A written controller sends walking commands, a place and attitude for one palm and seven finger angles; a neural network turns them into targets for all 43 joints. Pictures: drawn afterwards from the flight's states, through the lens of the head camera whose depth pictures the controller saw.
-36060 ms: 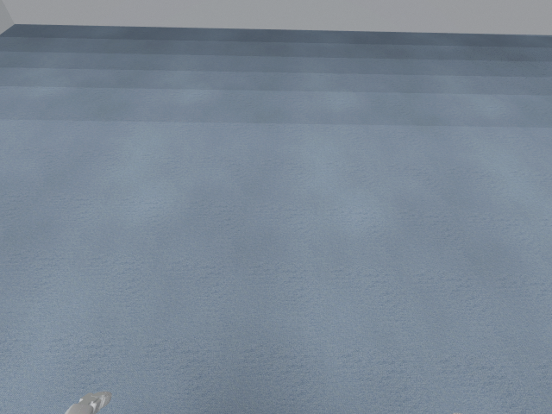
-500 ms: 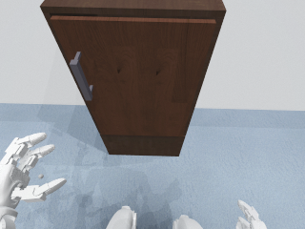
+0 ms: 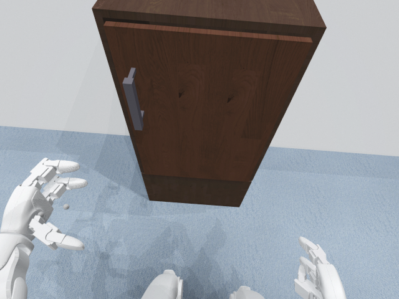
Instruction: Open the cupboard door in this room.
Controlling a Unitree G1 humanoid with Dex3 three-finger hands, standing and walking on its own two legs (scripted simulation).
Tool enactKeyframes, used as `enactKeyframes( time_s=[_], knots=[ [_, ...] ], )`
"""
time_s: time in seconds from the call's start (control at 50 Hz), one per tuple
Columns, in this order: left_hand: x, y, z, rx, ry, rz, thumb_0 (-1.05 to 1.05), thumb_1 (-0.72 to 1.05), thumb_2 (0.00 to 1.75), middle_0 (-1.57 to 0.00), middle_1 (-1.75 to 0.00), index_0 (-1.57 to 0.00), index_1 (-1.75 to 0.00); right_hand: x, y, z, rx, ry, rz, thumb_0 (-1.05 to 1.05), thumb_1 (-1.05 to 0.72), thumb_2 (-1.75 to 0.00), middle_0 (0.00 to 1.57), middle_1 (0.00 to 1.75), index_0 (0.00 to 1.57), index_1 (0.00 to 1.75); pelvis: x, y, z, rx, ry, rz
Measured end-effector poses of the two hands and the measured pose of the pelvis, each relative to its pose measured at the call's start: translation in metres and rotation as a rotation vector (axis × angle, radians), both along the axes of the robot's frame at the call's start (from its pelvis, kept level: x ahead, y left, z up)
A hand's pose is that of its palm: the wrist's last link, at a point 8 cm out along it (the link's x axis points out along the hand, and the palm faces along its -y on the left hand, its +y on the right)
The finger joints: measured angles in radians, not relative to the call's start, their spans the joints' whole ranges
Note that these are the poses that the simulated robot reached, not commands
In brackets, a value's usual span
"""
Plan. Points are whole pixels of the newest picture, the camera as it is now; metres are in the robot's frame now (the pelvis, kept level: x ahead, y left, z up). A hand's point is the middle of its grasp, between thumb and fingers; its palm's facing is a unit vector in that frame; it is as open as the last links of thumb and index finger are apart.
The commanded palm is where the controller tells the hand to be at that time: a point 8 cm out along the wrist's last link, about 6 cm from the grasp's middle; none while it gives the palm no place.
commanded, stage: raise the hand with hooked fingers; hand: left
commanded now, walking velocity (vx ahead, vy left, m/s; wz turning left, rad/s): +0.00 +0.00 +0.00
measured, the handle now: (136, 100) +0.54 +0.21 +0.04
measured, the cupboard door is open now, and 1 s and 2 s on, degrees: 0 0 0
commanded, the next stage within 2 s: move the hooked fingers beside the handle in 0.68 s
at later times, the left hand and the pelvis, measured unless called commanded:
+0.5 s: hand (73, 184) +0.30 +0.26 +0.06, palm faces +0.03 -1.00 -0.04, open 14.0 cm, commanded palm +0.27 +0.31 +0.06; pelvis +0.01 -0.01 +0.01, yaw -1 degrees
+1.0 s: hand (81, 176) +0.31 +0.25 +0.06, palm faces +0.05 -1.00 -0.04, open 14.0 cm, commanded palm +0.29 +0.30 +0.06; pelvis +0.00 -0.04 +0.00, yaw +0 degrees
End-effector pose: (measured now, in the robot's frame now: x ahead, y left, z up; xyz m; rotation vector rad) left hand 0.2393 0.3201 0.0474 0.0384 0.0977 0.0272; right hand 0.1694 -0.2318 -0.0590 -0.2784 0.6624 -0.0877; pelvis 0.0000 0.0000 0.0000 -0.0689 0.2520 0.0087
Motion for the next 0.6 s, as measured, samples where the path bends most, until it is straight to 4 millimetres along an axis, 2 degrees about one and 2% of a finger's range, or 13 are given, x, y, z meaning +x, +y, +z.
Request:
enactKeyframes(
  time_s=[0.16,0.26,0.42,0.6],
  knots=[
    [0.021,0.008,0.020,0.026,-0.122,0.000,-0.01,-0.49,0.30,-0.30,-1.20,-0.30,-1.19,-0.014,-0.007,-0.003,-0.034,0.068,-0.019,0.01,-0.90,-0.90,0.20,0.30,0.20,0.30,0.001,0.001,0.002,-0.001,-0.004,-0.002],
    [0.034,0.014,0.023,0.015,-0.068,-0.013,-0.01,-0.50,0.30,-0.30,-1.20,-0.30,-1.19,-0.025,-0.016,-0.003,-0.035,0.099,-0.060,0.01,-0.91,-0.90,0.20,0.30,0.20,0.30,0.004,0.000,0.006,0.002,-0.004,-0.005],
    [0.036,0.000,0.020,0.005,-0.058,-0.018,-0.01,-0.50,0.30,-0.30,-1.20,-0.30,-1.20,-0.034,-0.031,-0.002,-0.041,0.117,-0.085,0.01,-0.91,-0.90,0.20,0.30,0.20,0.30,0.007,-0.006,0.008,0.013,0.005,-0.017],
    [0.034,-0.015,0.017,0.019,-0.069,-0.013,-0.02,-0.50,0.30,-0.30,-1.20,-0.30,-1.20,-0.030,-0.041,-0.007,-0.032,0.128,-0.084,0.01,-0.91,-0.90,0.20,0.30,0.20,0.30,0.007,-0.017,0.006,0.019,0.006,-0.014]
  ],
)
